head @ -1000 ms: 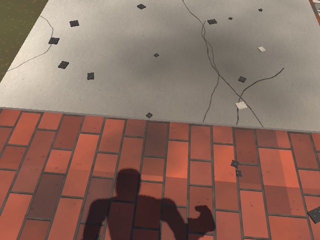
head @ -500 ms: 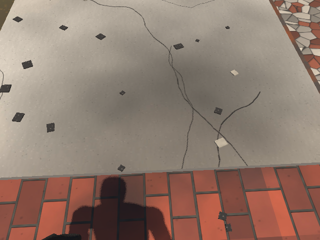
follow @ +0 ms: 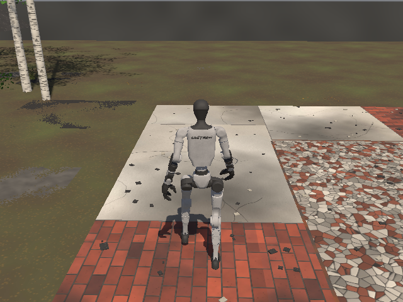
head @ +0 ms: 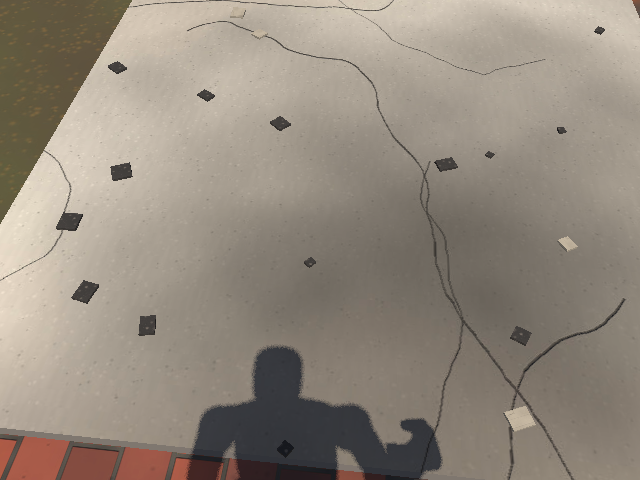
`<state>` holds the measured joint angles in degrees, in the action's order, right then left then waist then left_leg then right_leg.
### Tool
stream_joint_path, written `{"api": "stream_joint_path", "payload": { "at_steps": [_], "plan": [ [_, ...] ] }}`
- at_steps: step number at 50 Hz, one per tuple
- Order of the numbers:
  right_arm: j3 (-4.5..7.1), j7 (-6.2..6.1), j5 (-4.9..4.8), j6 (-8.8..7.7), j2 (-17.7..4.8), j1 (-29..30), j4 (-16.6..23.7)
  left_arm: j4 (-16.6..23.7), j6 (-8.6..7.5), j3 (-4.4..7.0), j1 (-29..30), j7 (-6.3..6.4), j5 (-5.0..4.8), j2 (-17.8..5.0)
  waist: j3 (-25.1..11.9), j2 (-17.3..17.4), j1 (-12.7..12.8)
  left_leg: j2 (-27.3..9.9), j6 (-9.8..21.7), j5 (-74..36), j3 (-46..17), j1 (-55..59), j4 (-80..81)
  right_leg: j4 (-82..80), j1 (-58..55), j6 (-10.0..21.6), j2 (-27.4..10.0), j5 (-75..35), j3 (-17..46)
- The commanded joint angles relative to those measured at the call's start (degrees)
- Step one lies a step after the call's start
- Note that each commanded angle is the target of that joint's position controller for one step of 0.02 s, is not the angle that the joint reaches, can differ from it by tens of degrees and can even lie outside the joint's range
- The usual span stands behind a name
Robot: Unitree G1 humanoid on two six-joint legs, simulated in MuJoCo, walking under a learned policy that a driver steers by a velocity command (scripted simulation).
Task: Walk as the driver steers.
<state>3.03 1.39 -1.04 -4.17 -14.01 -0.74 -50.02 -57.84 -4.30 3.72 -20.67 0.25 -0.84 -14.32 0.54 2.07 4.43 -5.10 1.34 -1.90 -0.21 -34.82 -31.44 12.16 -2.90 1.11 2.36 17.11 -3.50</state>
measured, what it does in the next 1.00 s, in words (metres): walks ahead: left foot, then right foot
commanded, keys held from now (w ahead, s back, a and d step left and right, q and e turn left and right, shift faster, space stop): w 0.48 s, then no key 0.52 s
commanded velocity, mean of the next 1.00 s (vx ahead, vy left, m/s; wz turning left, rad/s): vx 0.35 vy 0.00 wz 0.00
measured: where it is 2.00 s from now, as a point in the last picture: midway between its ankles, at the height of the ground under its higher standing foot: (346, 475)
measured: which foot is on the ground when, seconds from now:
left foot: up 0.00-0.06, down 0.08-0.62, up 0.64-0.94, down 0.96-1.00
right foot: down 0.00-0.08, up 0.10-0.58, down 0.60-1.00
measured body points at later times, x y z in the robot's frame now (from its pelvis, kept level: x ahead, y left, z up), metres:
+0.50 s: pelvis +0.28 +0.04 +0.01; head +0.30 +0.04 +0.46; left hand +0.48 +0.28 -0.10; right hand +0.26 -0.23 -0.13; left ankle +0.19 +0.13 -0.74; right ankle +0.47 -0.13 -0.69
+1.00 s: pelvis +0.45 +0.00 +0.00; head +0.46 +0.01 +0.45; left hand +0.56 +0.24 -0.14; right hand +0.54 -0.27 -0.13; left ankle +0.48 +0.14 -0.74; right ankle +0.50 -0.10 -0.74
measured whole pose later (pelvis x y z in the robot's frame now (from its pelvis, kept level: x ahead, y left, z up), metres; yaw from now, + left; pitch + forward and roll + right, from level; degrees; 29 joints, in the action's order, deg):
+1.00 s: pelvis +0.45 +0.00 +0.00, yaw +0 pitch +0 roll -2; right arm 3.0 -2.4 0.9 1.0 -13.5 -9.7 -56.0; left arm -57.0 -1.5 1.4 -7.3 0.2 0.9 -12.3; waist 0.5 0.7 0.0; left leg -4.4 -1.9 13.5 -1.6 -17.3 -30.5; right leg 25.8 16.2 2.5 2.5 9.9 -4.4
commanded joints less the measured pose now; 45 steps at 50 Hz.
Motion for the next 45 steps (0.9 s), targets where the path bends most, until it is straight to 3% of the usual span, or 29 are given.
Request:
{"api": "stream_joint_path", "payload": {
  "at_steps": [1, 2, 3, 4, 5, 6, 7, 8, 9, 10, 11, 13, 16, 20, 25, 28, 29, 30, 31, 32, 33, 34, 35, 36, 38, 40, 43, 45],
  "plan": [
    [1.22, 0.80, -0.24, -1.31, -6.0, 3.5, 4.4, 1.2, 0.51, 2.32, -0.7, 0.55, -0.31, -10.4, 2.7, -6.9, -2.8, 1.3, 2.1, 5.0, 0.7, 2.0, 2.3, 1.7, -1.0, 8.2, -17.9, -27.0, 7.0],
    [1.97, 0.78, -0.10, -1.43, -7.4, -0.9, 3.3, 1.6, 0.80, 2.39, 0.7, 0.62, -0.39, -10.7, 0.0, -7.4, -5.6, 3.1, 3.2, 6.0, 2.4, 8.8, 3.2, 6.8, -0.9, 7.2, -17.0, -36.4, 5.8],
    [3.40, 0.48, 0.12, -1.40, -9.8, -10.2, 0.3, 1.8, 1.10, 1.93, 1.3, 0.67, -0.29, -9.5, -5.4, -6.5, -9.7, 4.7, 4.7, 5.3, 3.6, 21.2, 3.5, 17.2, 1.9, 5.7, -14.0, -41.8, 3.5],
    [4.71, -0.07, 0.84, -1.32, -14.1, -20.8, -2.1, 3.2, 1.18, 0.94, 0.6, 0.75, 0.68, -7.4, -13.9, -0.6, -12.8, -4.4, 8.2, 4.4, -6.8, 38.9, 1.6, 34.8, 13.2, 3.6, -10.5, -28.8, 0.8],
    [5.52, 0.11, 0.77, -0.98, -18.4, -24.5, -3.6, 3.6, -0.17, -1.28, -6.4, 0.04, 0.92, 0.4, -20.9, 15.2, -9.0, -17.1, 17.9, 15.8, -34.8, 57.7, 8.7, 55.0, 36.4, -0.2, 0.8, 8.4, 1.7],
    [3.87, 0.17, 0.25, -1.01, -12.8, -24.1, -3.1, 3.2, -1.61, -0.18, -2.9, -0.31, -0.35, -5.0, -20.9, 11.0, -11.0, -16.7, 17.1, 23.8, -40.8, 57.5, 14.0, 62.6, 43.4, 0.6, -0.9, 16.4, 9.7],
    [3.08, -0.06, 0.25, -1.31, -10.3, -19.0, -2.1, 4.9, -2.54, 0.68, 2.7, -0.52, -1.79, -8.2, -12.6, 8.4, -10.6, -14.9, 14.4, 22.7, -32.7, 50.8, 14.7, 64.2, 47.8, 1.8, -3.9, 12.2, 9.3],
    [2.56, -0.16, 0.71, -1.48, -8.8, -14.6, -1.0, 5.6, -2.82, 0.65, 5.9, -0.18, -1.79, -8.1, -8.3, 3.5, -9.1, -12.9, 12.9, 17.9, -26.0, 42.7, 15.8, 62.0, 46.5, 2.2, -7.0, 6.8, 7.8],
    [2.08, -0.05, 1.31, -1.63, -7.1, -11.4, -0.6, 5.7, -2.58, 1.03, 7.4, 0.20, -0.93, -7.9, -4.6, 1.4, -7.4, -11.1, 12.3, 12.5, -21.1, 34.9, 17.4, 58.2, 43.9, 2.0, -8.9, 3.2, 7.3],
    [1.58, 0.04, 1.92, -1.86, -5.7, -10.0, -0.5, 5.4, -1.87, 1.30, 6.3, 0.32, -0.53, -7.3, -3.8, 2.4, -5.3, -9.6, 11.6, 9.4, -17.9, 30.1, 19.0, 55.8, 40.0, 2.1, -10.4, 0.8, 7.8],
    [1.48, 0.18, 1.92, -1.95, -5.4, -9.9, -0.8, 5.1, -1.10, 1.23, 5.2, 0.34, -0.41, -6.0, -3.3, 2.8, -4.4, -9.0, 11.7, 8.3, -16.1, 27.6, 20.6, 53.9, 37.8, 1.9, -10.8, -0.2, 7.8],
    [1.75, -0.09, 1.40, -2.23, -6.7, -11.2, -1.5, 5.4, -0.04, 1.07, 5.7, 0.47, -0.19, -4.5, -1.6, 2.2, -3.6, -8.7, 12.4, 6.2, -13.0, 25.0, 23.1, 49.6, 38.1, 1.1, -11.5, -2.0, 7.2],
    [2.18, -1.12, 1.29, -2.09, -8.7, -14.0, -2.6, 7.3, 0.28, 1.20, 11.4, 0.49, 0.56, -4.6, 0.5, 0.6, -4.6, -8.3, 12.3, 3.1, -9.7, 26.1, 25.1, 40.6, 42.8, -0.6, -11.6, -10.8, 6.8],
    [2.00, -1.77, 0.75, -1.67, -8.7, -17.1, -3.8, 9.2, -0.20, 0.62, 18.6, -0.30, 0.37, -3.2, 2.1, 1.1, -6.7, -5.3, 9.9, 1.2, -3.7, 26.6, 25.5, 27.3, 40.6, -1.0, -9.4, -22.3, 4.5],
    [2.11, -1.99, 0.45, -0.45, -9.0, -21.9, -6.3, 11.9, -0.77, -0.17, 26.5, -1.72, -0.03, -3.1, 4.8, 0.9, -9.1, -7.4, 9.4, -2.6, -2.5, 34.3, 22.0, 18.6, 41.0, -0.1, -7.2, -21.7, 3.3],
    [2.46, -2.47, 0.65, 0.81, -10.0, -20.7, -6.6, 11.7, -1.51, 0.51, 23.0, -2.54, 0.52, -5.2, 1.2, 3.4, -6.1, -8.1, 6.8, -20.2, -2.2, 38.3, 13.6, 15.7, 33.6, 2.1, -4.5, -17.8, 2.5],
    [2.51, -2.61, 0.45, 1.09, -10.3, -19.1, -6.2, 10.0, -1.69, 1.26, 17.7, -2.49, 0.88, -6.8, -2.1, 4.1, -3.1, -6.8, 5.4, -27.6, -1.4, 38.3, 8.1, 14.2, 26.3, 3.2, -2.6, -19.5, 1.2],
    [2.13, -2.62, 0.48, 1.21, -9.4, -19.0, -5.9, 7.5, -1.87, 2.33, 10.3, -2.23, 1.43, -9.4, -6.6, 2.6, 0.0, -3.5, 3.3, -27.8, 0.3, 35.8, -0.8, 12.5, 15.5, 4.8, -2.9, -28.5, 1.0],
    [1.29, -2.71, 1.77, 1.03, -7.5, -19.8, -4.3, 5.8, -1.83, 3.03, 2.3, -1.67, 2.80, -13.4, -15.2, -4.2, 1.5, 0.4, 0.5, -8.1, 2.2, 24.2, -16.6, 17.7, -2.2, 8.2, -13.6, -51.2, 11.5],
    [-0.96, -1.98, 1.66, 0.36, -0.1, -30.1, -6.2, 4.9, -1.13, 2.77, 1.5, -1.70, 2.37, -14.6, -24.9, -18.5, -2.7, 9.2, -3.0, 39.4, 0.3, 6.4, -37.0, 18.0, -20.5, 20.1, -28.1, -61.8, 30.6],
    [0.44, -1.78, 0.44, -0.06, -5.9, -28.6, -7.7, 5.4, -0.48, 1.76, 0.8, -1.88, 1.18, -10.4, -27.4, -11.6, -0.3, 7.8, -2.9, 42.3, -8.3, 5.3, -42.3, 15.3, -17.1, 19.2, -25.3, -53.8, 31.8],
    [1.20, -1.87, -0.95, -0.13, -8.1, -22.5, -5.8, 6.2, -0.34, 1.24, 6.2, -1.67, 0.67, -9.1, -18.4, -10.2, -0.8, 5.3, -2.7, 39.9, -6.6, 0.8, -42.7, 13.6, -9.8, 16.7, -22.9, -49.3, 24.0],
    [1.13, -2.51, -0.77, 0.27, -7.6, -18.8, -5.1, 6.9, -0.26, 0.64, 10.9, -1.41, 1.01, -7.5, -12.9, -5.9, -2.3, 2.7, -3.0, 35.7, -4.4, 0.8, -39.5, 11.3, -1.5, 14.7, -20.2, -45.2, 19.8],
    [1.50, -3.16, 0.03, 1.08, -7.4, -17.0, -4.9, 7.3, -0.25, -0.04, 14.1, -1.25, 1.31, -5.5, -8.9, -4.5, -3.6, 1.0, -3.4, 32.7, -4.0, 2.9, -35.9, 9.0, 6.5, 14.0, -18.7, -42.5, 16.9],
    [1.32, -3.71, 0.58, 2.93, -4.8, -19.1, -5.3, 6.7, -0.19, -0.57, 16.8, -1.26, 2.52, -4.0, -7.6, -7.0, -6.8, -0.6, -3.5, 29.1, -3.8, 12.3, -28.6, 5.4, 17.0, 13.0, -16.7, -38.1, 13.5],
    [0.87, -4.19, 0.80, 3.86, -3.0, -19.3, -5.2, 6.4, -0.09, -0.39, 18.3, -1.04, 3.00, -5.1, -7.4, -8.5, -7.9, -0.2, -3.7, 27.5, -2.3, 17.0, -19.3, 4.0, 21.3, 13.1, -15.2, -36.6, 10.2],
    [0.89, -4.23, 1.07, 4.83, -4.1, -17.0, -5.1, 5.7, 0.80, -0.11, 17.8, -0.27, 2.34, -6.8, -8.9, -8.6, -7.2, 0.5, -3.4, 18.2, -1.1, 22.0, -10.2, 2.0, 22.0, 12.1, -14.7, -23.3, 9.7],
    [1.03, -3.96, 1.36, 5.33, -4.4, -15.7, -5.4, 5.4, 1.59, -0.41, 18.5, 0.03, 1.71, -6.4, -6.8, -8.0, -7.5, 1.1, -2.7, 12.9, -0.2, 25.5, -4.3, 0.9, 24.7, 10.1, -13.5, -6.8, 9.5]
  ]
}}
Keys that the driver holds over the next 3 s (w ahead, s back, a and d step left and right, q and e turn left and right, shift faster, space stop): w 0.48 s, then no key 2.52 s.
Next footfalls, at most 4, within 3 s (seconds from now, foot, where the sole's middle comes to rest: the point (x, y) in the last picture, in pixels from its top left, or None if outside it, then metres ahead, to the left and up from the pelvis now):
0.08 left None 0.23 0.13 -0.77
0.60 right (407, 457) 0.54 -0.10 -0.77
0.96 left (288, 454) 0.52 0.14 -0.77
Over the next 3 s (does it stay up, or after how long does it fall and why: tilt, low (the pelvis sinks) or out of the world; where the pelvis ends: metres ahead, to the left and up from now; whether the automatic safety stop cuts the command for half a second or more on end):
stays up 0.50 0.01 0.00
